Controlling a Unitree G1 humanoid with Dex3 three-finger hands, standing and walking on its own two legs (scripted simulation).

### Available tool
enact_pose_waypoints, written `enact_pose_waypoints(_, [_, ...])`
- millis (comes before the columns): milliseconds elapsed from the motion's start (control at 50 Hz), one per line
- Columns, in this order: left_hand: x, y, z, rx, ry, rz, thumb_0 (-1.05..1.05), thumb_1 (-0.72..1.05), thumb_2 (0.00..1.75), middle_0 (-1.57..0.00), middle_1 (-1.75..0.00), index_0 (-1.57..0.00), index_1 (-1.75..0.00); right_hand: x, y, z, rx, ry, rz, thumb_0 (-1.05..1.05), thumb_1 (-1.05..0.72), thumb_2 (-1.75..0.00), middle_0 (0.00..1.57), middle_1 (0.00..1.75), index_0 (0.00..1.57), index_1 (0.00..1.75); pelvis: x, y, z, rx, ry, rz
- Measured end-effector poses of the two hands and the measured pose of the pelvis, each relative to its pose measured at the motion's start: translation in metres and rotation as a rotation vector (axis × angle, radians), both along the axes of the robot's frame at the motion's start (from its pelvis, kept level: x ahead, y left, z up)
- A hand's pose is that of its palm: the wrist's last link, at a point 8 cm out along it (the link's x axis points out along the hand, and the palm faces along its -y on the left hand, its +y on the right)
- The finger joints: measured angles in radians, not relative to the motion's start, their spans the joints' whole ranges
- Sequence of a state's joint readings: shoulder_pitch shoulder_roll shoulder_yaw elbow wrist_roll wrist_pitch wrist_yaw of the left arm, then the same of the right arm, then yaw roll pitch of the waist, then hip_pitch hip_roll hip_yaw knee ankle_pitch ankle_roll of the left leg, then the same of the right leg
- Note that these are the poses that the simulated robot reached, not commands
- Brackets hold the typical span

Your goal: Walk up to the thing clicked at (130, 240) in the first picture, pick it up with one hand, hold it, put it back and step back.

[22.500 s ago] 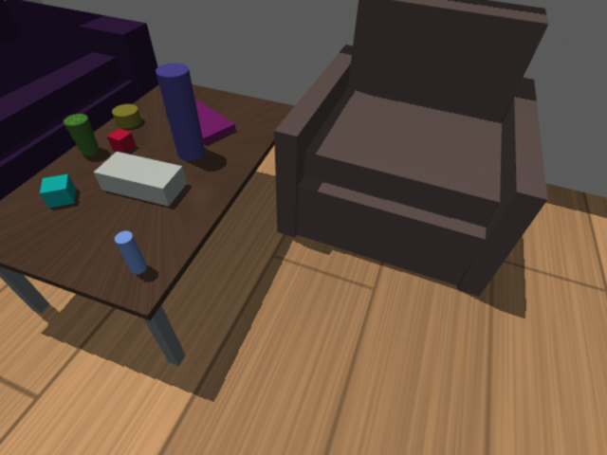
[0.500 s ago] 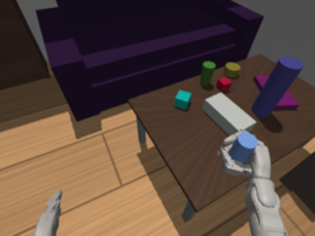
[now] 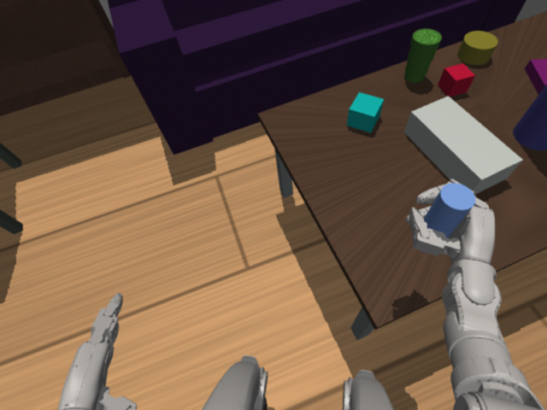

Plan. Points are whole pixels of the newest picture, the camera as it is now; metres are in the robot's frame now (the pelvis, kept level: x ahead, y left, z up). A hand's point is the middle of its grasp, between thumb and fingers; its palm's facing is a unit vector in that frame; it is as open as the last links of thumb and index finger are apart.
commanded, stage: crouch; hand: right
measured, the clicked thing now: (440, 221) +0.42 -0.18 +0.00
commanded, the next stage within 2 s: lower in 0.58 s
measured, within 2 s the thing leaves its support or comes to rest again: rests again in 1.76 s
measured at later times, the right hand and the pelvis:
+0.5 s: hand (417, 223) +0.45 -0.17 -0.07, palm faces +0.14 +0.99 -0.01, open 5.4 cm; pelvis +0.00 +0.00 -0.05, yaw +1 degrees
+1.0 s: hand (408, 235) +0.45 -0.17 -0.13, palm faces +0.14 +0.99 +0.01, open 5.4 cm; pelvis -0.01 +0.00 -0.08, yaw +1 degrees
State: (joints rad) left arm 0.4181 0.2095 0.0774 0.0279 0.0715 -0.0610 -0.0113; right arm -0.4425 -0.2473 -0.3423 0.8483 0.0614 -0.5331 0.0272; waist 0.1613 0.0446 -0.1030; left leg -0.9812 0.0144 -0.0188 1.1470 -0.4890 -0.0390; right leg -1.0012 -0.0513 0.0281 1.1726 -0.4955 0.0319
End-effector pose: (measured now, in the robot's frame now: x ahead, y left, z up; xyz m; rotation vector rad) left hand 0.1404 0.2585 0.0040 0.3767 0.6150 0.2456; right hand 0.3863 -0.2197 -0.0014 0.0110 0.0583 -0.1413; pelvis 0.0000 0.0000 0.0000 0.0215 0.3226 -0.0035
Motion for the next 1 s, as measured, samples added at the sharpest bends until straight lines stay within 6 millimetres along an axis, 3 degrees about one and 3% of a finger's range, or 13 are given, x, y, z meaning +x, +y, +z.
enact_pose_waypoints(120, [0.000,0.009,0.004,0.067,-0.006,0.005,-0.01,-0.51,0.06,-0.06,-0.07,-0.07,-0.06,0.013,0.000,-0.019,-0.006,0.001,0.007,-0.01,-0.14,-1.14,1.00,1.11,1.02,1.11,0.001,-0.004,-0.013,0.011,0.040,0.004])
enact_pose_waypoints(240, [0.009,0.003,0.007,0.088,-0.041,-0.031,-0.01,-0.51,0.05,-0.06,-0.07,-0.07,-0.06,0.021,-0.001,-0.037,-0.003,0.007,-0.002,-0.01,-0.14,-1.14,1.00,1.11,1.02,1.12,0.003,-0.003,-0.024,0.018,0.074,0.002])
enact_pose_waypoints(500, [0.011,0.006,-0.005,0.121,-0.041,-0.043,-0.01,-0.51,0.05,-0.06,-0.07,-0.07,-0.06,0.034,-0.005,-0.066,-0.020,0.002,-0.001,-0.01,-0.14,-1.14,1.00,1.11,1.02,1.12,0.003,0.000,-0.047,0.031,0.128,-0.002])
enact_pose_waypoints(780, [0.003,0.008,0.002,0.161,-0.089,-0.064,-0.01,-0.51,0.05,-0.06,-0.06,-0.06,-0.05,0.039,-0.005,-0.084,-0.008,0.011,-0.001,-0.01,-0.14,-1.14,1.00,1.11,1.02,1.12,-0.007,0.003,-0.061,0.037,0.145,-0.002])
enact_pose_waypoints(1000, [0.000,0.003,0.008,0.241,-0.134,-0.103,-0.01,-0.52,0.05,-0.06,-0.06,-0.06,-0.05,0.039,-0.006,-0.125,0.003,0.031,0.002,-0.01,-0.14,-1.14,1.00,1.11,1.02,1.12,-0.014,0.002,-0.082,0.046,0.180,0.003])
